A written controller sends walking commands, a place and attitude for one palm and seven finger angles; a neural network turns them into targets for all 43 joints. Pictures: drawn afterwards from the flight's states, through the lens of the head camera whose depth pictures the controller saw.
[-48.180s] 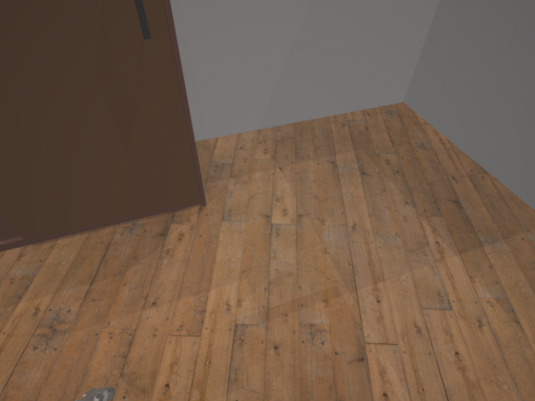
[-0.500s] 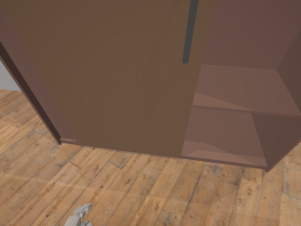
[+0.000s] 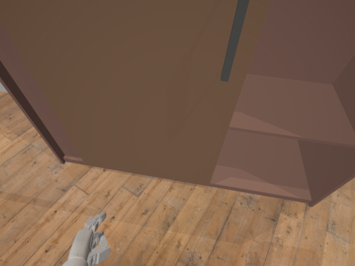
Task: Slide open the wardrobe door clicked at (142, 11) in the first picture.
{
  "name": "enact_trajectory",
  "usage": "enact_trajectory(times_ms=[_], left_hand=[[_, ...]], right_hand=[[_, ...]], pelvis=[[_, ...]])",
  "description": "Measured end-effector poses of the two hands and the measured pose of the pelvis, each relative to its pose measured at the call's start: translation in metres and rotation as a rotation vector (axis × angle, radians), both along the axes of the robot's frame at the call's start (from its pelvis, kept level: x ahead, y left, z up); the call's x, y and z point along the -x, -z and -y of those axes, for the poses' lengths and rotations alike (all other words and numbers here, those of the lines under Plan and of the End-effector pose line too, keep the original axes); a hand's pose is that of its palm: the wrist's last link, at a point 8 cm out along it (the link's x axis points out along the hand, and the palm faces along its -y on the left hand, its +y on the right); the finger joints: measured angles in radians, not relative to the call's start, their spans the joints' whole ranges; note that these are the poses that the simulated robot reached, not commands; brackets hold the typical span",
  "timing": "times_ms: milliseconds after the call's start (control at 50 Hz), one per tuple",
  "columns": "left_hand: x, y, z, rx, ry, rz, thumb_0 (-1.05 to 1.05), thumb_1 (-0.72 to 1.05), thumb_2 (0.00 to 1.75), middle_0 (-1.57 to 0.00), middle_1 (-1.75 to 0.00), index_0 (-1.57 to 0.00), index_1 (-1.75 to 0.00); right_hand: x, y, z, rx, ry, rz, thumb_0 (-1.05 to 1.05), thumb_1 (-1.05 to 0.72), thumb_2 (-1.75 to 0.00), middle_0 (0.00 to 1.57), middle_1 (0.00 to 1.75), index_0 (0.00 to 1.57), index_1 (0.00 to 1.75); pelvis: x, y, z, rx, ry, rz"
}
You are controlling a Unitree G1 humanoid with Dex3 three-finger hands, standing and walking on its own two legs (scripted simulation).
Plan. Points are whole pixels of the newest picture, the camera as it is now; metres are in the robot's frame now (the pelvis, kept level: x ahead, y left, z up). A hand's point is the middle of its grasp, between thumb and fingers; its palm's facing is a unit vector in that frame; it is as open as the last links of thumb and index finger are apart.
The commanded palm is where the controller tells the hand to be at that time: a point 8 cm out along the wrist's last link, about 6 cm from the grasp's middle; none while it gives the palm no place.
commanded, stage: stop stepping back and stand still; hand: right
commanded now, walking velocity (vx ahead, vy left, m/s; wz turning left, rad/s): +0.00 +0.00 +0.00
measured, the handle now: (238, 19) +0.63 -0.11 +0.25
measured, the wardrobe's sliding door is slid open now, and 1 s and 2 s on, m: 0.60 0.60 0.60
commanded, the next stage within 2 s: let the arm hang, fingers relaxed in 0.08 s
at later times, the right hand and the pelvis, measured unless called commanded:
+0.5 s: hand out of the picture +0.04 -0.19 -0.17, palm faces -0.04 +0.98 -0.18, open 7.4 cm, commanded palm none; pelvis -0.03 -0.01 -0.01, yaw -2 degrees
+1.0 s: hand out of the picture +0.00 -0.24 -0.16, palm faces +0.02 +0.96 -0.27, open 7.4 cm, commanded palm none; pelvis -0.02 -0.03 +0.01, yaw -1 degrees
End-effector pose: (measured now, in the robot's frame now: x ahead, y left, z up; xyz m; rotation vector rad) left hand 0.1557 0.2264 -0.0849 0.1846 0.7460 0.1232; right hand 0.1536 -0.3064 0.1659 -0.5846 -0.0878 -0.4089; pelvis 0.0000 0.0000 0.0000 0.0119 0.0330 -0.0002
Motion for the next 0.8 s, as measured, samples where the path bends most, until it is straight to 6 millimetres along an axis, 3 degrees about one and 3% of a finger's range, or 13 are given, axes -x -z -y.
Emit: enact_trajectory(times_ms=[80,200,240,280,320,380,420,500,580,660,720,800], left_hand=[[0.004,-0.001,-0.007,-0.046,-0.007,-0.036,0.01,0.9,0.9,-0.21,-0.3,-0.2,-0.3],[0.001,-0.011,-0.009,-0.062,0.006,0.008,0.01,0.91,0.9,-0.2,-0.3,-0.2,-0.3],[0.0,-0.002,-0.012,-0.054,0.052,-0.013,0.01,0.9,0.9,-0.2,-0.3,-0.2,-0.3],[0.002,0.008,-0.018,-0.053,0.062,-0.049,0.01,0.9,0.9,-0.2,-0.3,-0.2,-0.3],[0.009,0.016,-0.023,-0.055,0.055,-0.081,0.01,0.9,0.9,-0.2,-0.3,-0.2,-0.3],[0.031,0.023,-0.028,-0.068,0.038,-0.15,0.01,0.91,0.9,-0.2,-0.3,-0.2,-0.3],[0.051,0.026,-0.031,-0.085,0.028,-0.22,0.01,0.91,0.9,-0.2,-0.3,-0.2,-0.3],[0.097,0.03,-0.031,-0.112,0.013,-0.389,0.0,0.91,0.9,-0.2,-0.3,-0.2,-0.3],[0.137,0.034,-0.025,-0.109,0.0,-0.535,0.01,0.91,0.9,-0.2,-0.3,-0.2,-0.3],[0.162,0.04,-0.014,-0.08,-0.018,-0.617,0.01,0.91,0.9,-0.2,-0.3,-0.2,-0.3],[0.172,0.046,-0.004,-0.05,-0.029,-0.641,0.01,0.91,0.9,-0.2,-0.3,-0.2,-0.3],[0.174,0.052,0.009,-0.014,-0.035,-0.646,0.0,0.91,0.9,-0.2,-0.3,-0.2,-0.3]], right_hand=[[-0.004,0.017,0.0,-0.076,0.028,-0.016,0.01,-0.89,-0.9,0.21,0.3,0.21,0.3],[-0.012,0.008,-0.008,-0.063,-0.062,0.059,0.01,-0.89,-0.9,0.21,0.3,0.21,0.3],[-0.023,0.041,-0.005,-0.08,-0.096,-0.081,0.01,-0.89,-0.9,0.21,0.3,0.21,0.3],[-0.026,0.093,-0.002,-0.147,-0.085,-0.305,0.0,-0.9,-0.9,0.21,0.3,0.21,0.3],[-0.016,0.149,-0.003,-0.226,-0.055,-0.538,0.0,-0.9,-0.9,0.2,0.3,0.2,0.3],[0.021,0.22,-0.018,-0.346,-0.016,-0.827,0.01,-0.9,-0.9,0.2,0.29,0.2,0.29],[0.053,0.257,-0.032,-0.429,0.007,-0.976,0.01,-0.91,-0.9,0.2,0.29,0.2,0.29],[0.118,0.303,-0.063,-0.578,0.051,-1.206,0.01,-0.91,-0.9,0.2,0.29,0.2,0.29],[0.169,0.315,-0.065,-0.642,0.146,-1.324,0.01,-0.95,-0.9,0.21,0.3,0.21,0.3],[0.203,0.313,-0.054,-0.646,0.219,-1.404,0.0,-0.95,-0.9,0.21,0.3,0.21,0.3],[0.215,0.307,-0.043,-0.63,0.263,-1.433,0.01,-0.94,-0.9,0.21,0.3,0.21,0.3],[0.212,0.299,-0.029,-0.599,0.294,-1.43,0.01,-0.92,-0.9,0.2,0.29,0.2,0.29]], pelvis=[[-0.001,-0.001,0.002,0.01,0.0,0.011],[0.006,-0.001,0.004,0.005,0.013,0.019],[0.011,0.003,0.008,0.002,0.027,0.009],[0.016,0.006,0.013,0.003,0.032,0.001],[0.021,0.008,0.016,0.007,0.032,-0.001],[0.026,0.009,0.016,0.016,0.03,0.005],[0.03,0.009,0.015,0.02,0.031,0.012],[0.034,0.006,0.012,0.018,0.034,0.024],[0.037,0.001,0.011,0.008,0.04,0.027],[0.038,-0.001,0.013,0.0,0.04,0.027],[0.037,-0.002,0.017,-0.002,0.037,0.028],[0.034,-0.004,0.022,0.001,0.03,0.029]])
